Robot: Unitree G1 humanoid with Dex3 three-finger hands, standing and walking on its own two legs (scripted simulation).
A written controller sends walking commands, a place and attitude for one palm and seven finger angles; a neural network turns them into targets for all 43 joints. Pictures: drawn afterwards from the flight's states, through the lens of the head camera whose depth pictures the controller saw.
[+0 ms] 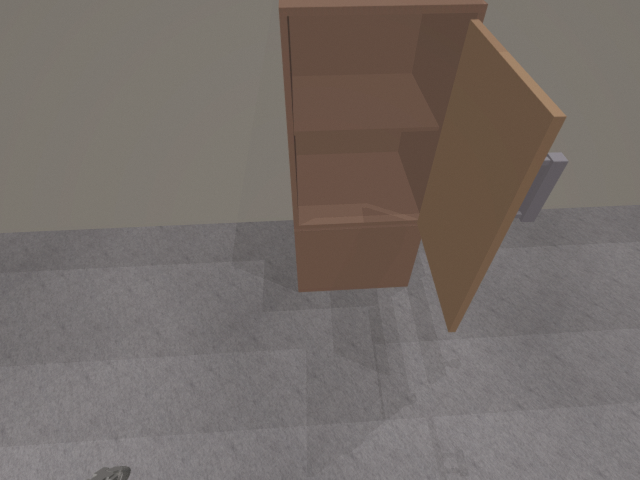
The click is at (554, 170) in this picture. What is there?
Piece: cupboard door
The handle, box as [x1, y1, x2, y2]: [515, 152, 568, 221]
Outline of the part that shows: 561,152 547,154 515,216 518,217 521,221 533,221 568,161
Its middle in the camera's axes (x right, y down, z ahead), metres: +0.37 -0.09 +0.69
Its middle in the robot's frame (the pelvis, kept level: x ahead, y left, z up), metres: +0.60 -0.33 +0.03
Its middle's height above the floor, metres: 0.80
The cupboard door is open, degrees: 88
